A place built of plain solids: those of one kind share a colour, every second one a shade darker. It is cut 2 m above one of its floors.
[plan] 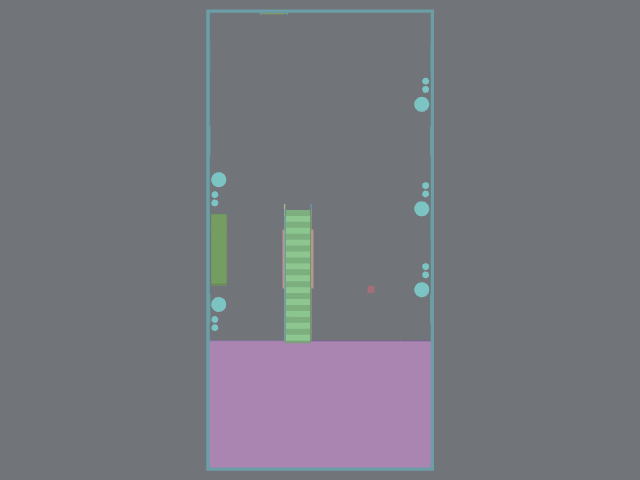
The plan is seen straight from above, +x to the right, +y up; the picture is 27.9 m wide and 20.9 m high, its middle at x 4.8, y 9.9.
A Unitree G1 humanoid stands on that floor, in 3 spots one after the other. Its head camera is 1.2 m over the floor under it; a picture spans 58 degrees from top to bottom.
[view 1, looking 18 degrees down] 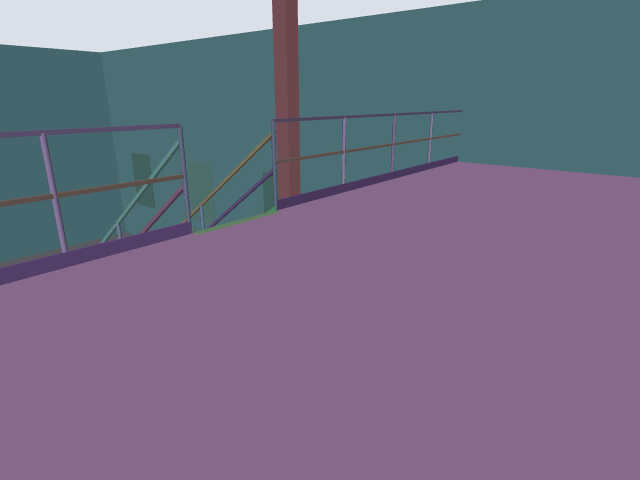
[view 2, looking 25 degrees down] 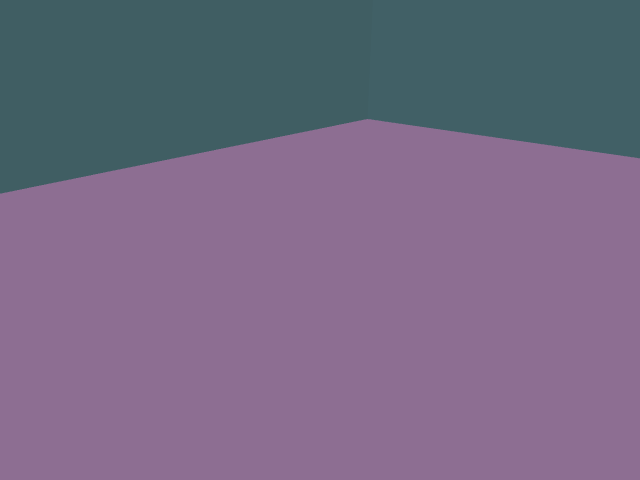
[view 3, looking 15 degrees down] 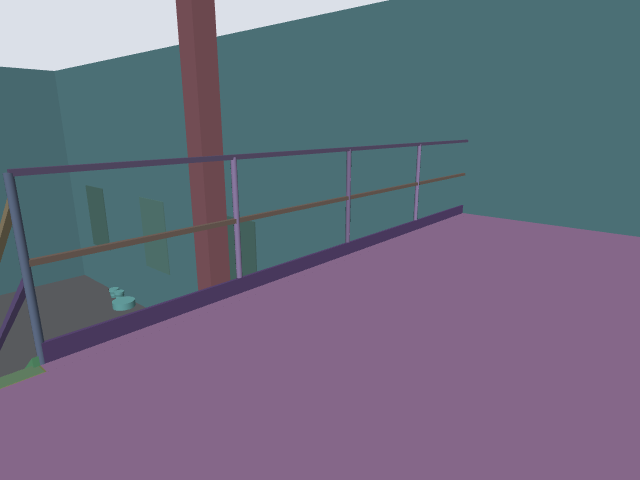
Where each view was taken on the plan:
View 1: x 1.00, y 2.10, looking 39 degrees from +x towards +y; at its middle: loft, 3.88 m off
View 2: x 5.84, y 4.38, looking -137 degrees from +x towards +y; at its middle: loft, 2.84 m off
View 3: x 3.84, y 3.10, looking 41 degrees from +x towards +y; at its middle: wall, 7.93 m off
